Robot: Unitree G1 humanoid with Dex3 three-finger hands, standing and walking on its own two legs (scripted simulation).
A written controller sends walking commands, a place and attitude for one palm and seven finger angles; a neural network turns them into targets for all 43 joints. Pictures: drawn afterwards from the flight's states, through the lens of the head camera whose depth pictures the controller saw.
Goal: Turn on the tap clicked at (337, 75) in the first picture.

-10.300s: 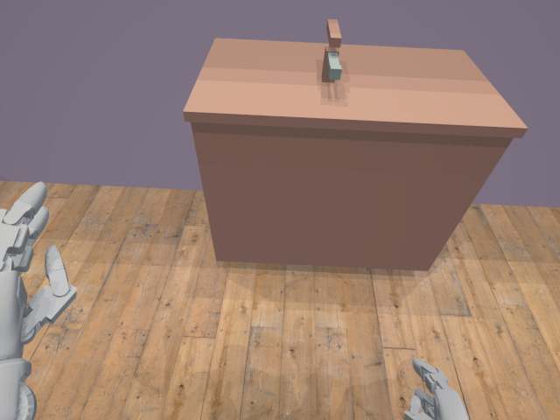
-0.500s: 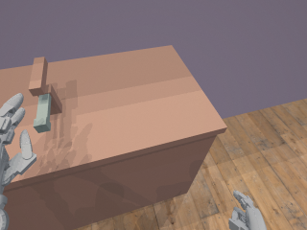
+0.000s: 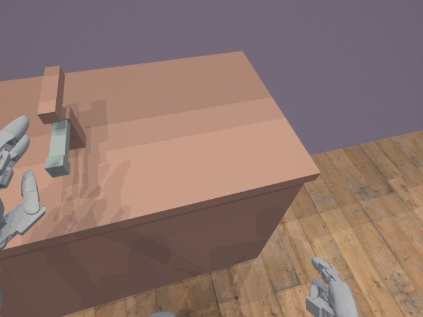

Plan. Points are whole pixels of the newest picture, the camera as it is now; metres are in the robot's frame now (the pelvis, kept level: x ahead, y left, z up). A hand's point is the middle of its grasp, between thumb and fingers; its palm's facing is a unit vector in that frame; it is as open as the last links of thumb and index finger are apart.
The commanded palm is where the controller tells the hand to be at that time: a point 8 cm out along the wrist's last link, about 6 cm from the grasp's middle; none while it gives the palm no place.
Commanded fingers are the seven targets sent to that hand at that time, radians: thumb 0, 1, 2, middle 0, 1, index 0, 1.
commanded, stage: shuffle to correct the standing spot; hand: left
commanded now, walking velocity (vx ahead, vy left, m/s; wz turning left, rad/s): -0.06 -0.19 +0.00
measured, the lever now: (58, 166) +0.33 +0.30 +0.10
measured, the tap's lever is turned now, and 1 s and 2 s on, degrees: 0 0 0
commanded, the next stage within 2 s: none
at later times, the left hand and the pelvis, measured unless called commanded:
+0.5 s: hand (42, 203) +0.23 +0.24 +0.17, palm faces +0.30 -0.84 -0.45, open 7.4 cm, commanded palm +0.16 +0.28 +0.18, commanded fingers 0.00 0.90 0.90 -0.20 -0.30 -0.20 -0.30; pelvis +0.01 +0.00 +0.00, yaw +0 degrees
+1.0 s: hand (39, 206) +0.22 +0.25 +0.17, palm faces +0.31 -0.84 -0.44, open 7.4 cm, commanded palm +0.16 +0.28 +0.18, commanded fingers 0.00 0.90 0.90 -0.20 -0.30 -0.20 -0.30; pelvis +0.00 +0.00 +0.00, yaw +0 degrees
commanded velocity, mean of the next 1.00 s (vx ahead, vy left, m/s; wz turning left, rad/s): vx -0.06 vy -0.19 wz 0.00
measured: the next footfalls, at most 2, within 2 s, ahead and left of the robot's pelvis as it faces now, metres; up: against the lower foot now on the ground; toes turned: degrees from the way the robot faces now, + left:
none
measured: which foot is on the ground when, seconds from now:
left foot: down 0.00-1.00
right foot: down 0.00-1.00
